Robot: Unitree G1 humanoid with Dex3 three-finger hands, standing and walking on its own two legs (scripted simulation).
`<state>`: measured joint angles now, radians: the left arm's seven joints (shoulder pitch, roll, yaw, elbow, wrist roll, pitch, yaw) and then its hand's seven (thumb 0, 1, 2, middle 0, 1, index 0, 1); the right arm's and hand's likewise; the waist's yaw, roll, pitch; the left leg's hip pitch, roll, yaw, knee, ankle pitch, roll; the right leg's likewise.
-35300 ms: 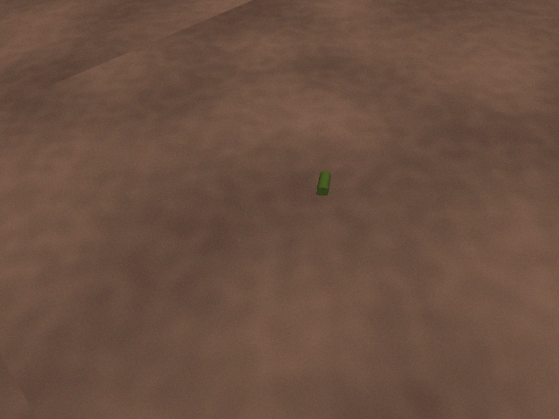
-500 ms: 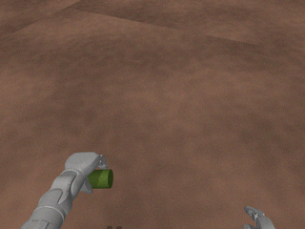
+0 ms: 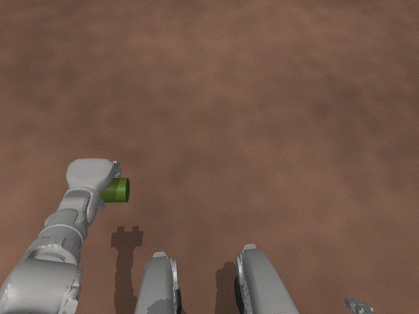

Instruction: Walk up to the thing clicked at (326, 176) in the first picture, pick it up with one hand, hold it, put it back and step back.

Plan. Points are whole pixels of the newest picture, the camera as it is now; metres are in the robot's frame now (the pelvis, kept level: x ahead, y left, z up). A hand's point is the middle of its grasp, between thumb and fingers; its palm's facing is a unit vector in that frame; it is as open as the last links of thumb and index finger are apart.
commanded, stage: crouch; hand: left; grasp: from above
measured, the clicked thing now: (101, 190) +0.41 +0.24 -0.15
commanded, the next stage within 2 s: lower in 1.26 s
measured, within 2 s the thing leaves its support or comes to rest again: neither
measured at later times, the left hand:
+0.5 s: hand (120, 201) +0.43 +0.24 -0.33, palm faces -0.46 +0.03 -0.89, open 8.4 cm
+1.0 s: hand (125, 201) +0.46 +0.25 -0.41, palm faces -0.49 +0.02 -0.87, open 8.4 cm
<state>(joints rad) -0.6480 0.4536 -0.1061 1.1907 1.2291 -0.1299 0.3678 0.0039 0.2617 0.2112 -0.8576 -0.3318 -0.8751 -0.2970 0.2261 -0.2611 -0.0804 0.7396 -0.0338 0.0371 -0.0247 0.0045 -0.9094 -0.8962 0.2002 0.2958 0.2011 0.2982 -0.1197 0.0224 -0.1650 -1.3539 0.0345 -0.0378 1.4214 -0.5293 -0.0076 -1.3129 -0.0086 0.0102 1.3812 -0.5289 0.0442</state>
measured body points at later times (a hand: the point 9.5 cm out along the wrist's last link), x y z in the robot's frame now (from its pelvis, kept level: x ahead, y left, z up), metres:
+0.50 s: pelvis -0.02 +0.00 -0.17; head +0.21 +0.04 +0.22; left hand +0.45 +0.24 -0.28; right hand +0.04 -0.28 -0.28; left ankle +0.06 +0.12 -0.58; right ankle +0.06 -0.15 -0.58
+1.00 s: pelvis -0.03 +0.00 -0.24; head +0.22 +0.05 +0.13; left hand +0.48 +0.24 -0.36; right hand -0.01 -0.28 -0.34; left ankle +0.06 +0.12 -0.58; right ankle +0.06 -0.15 -0.58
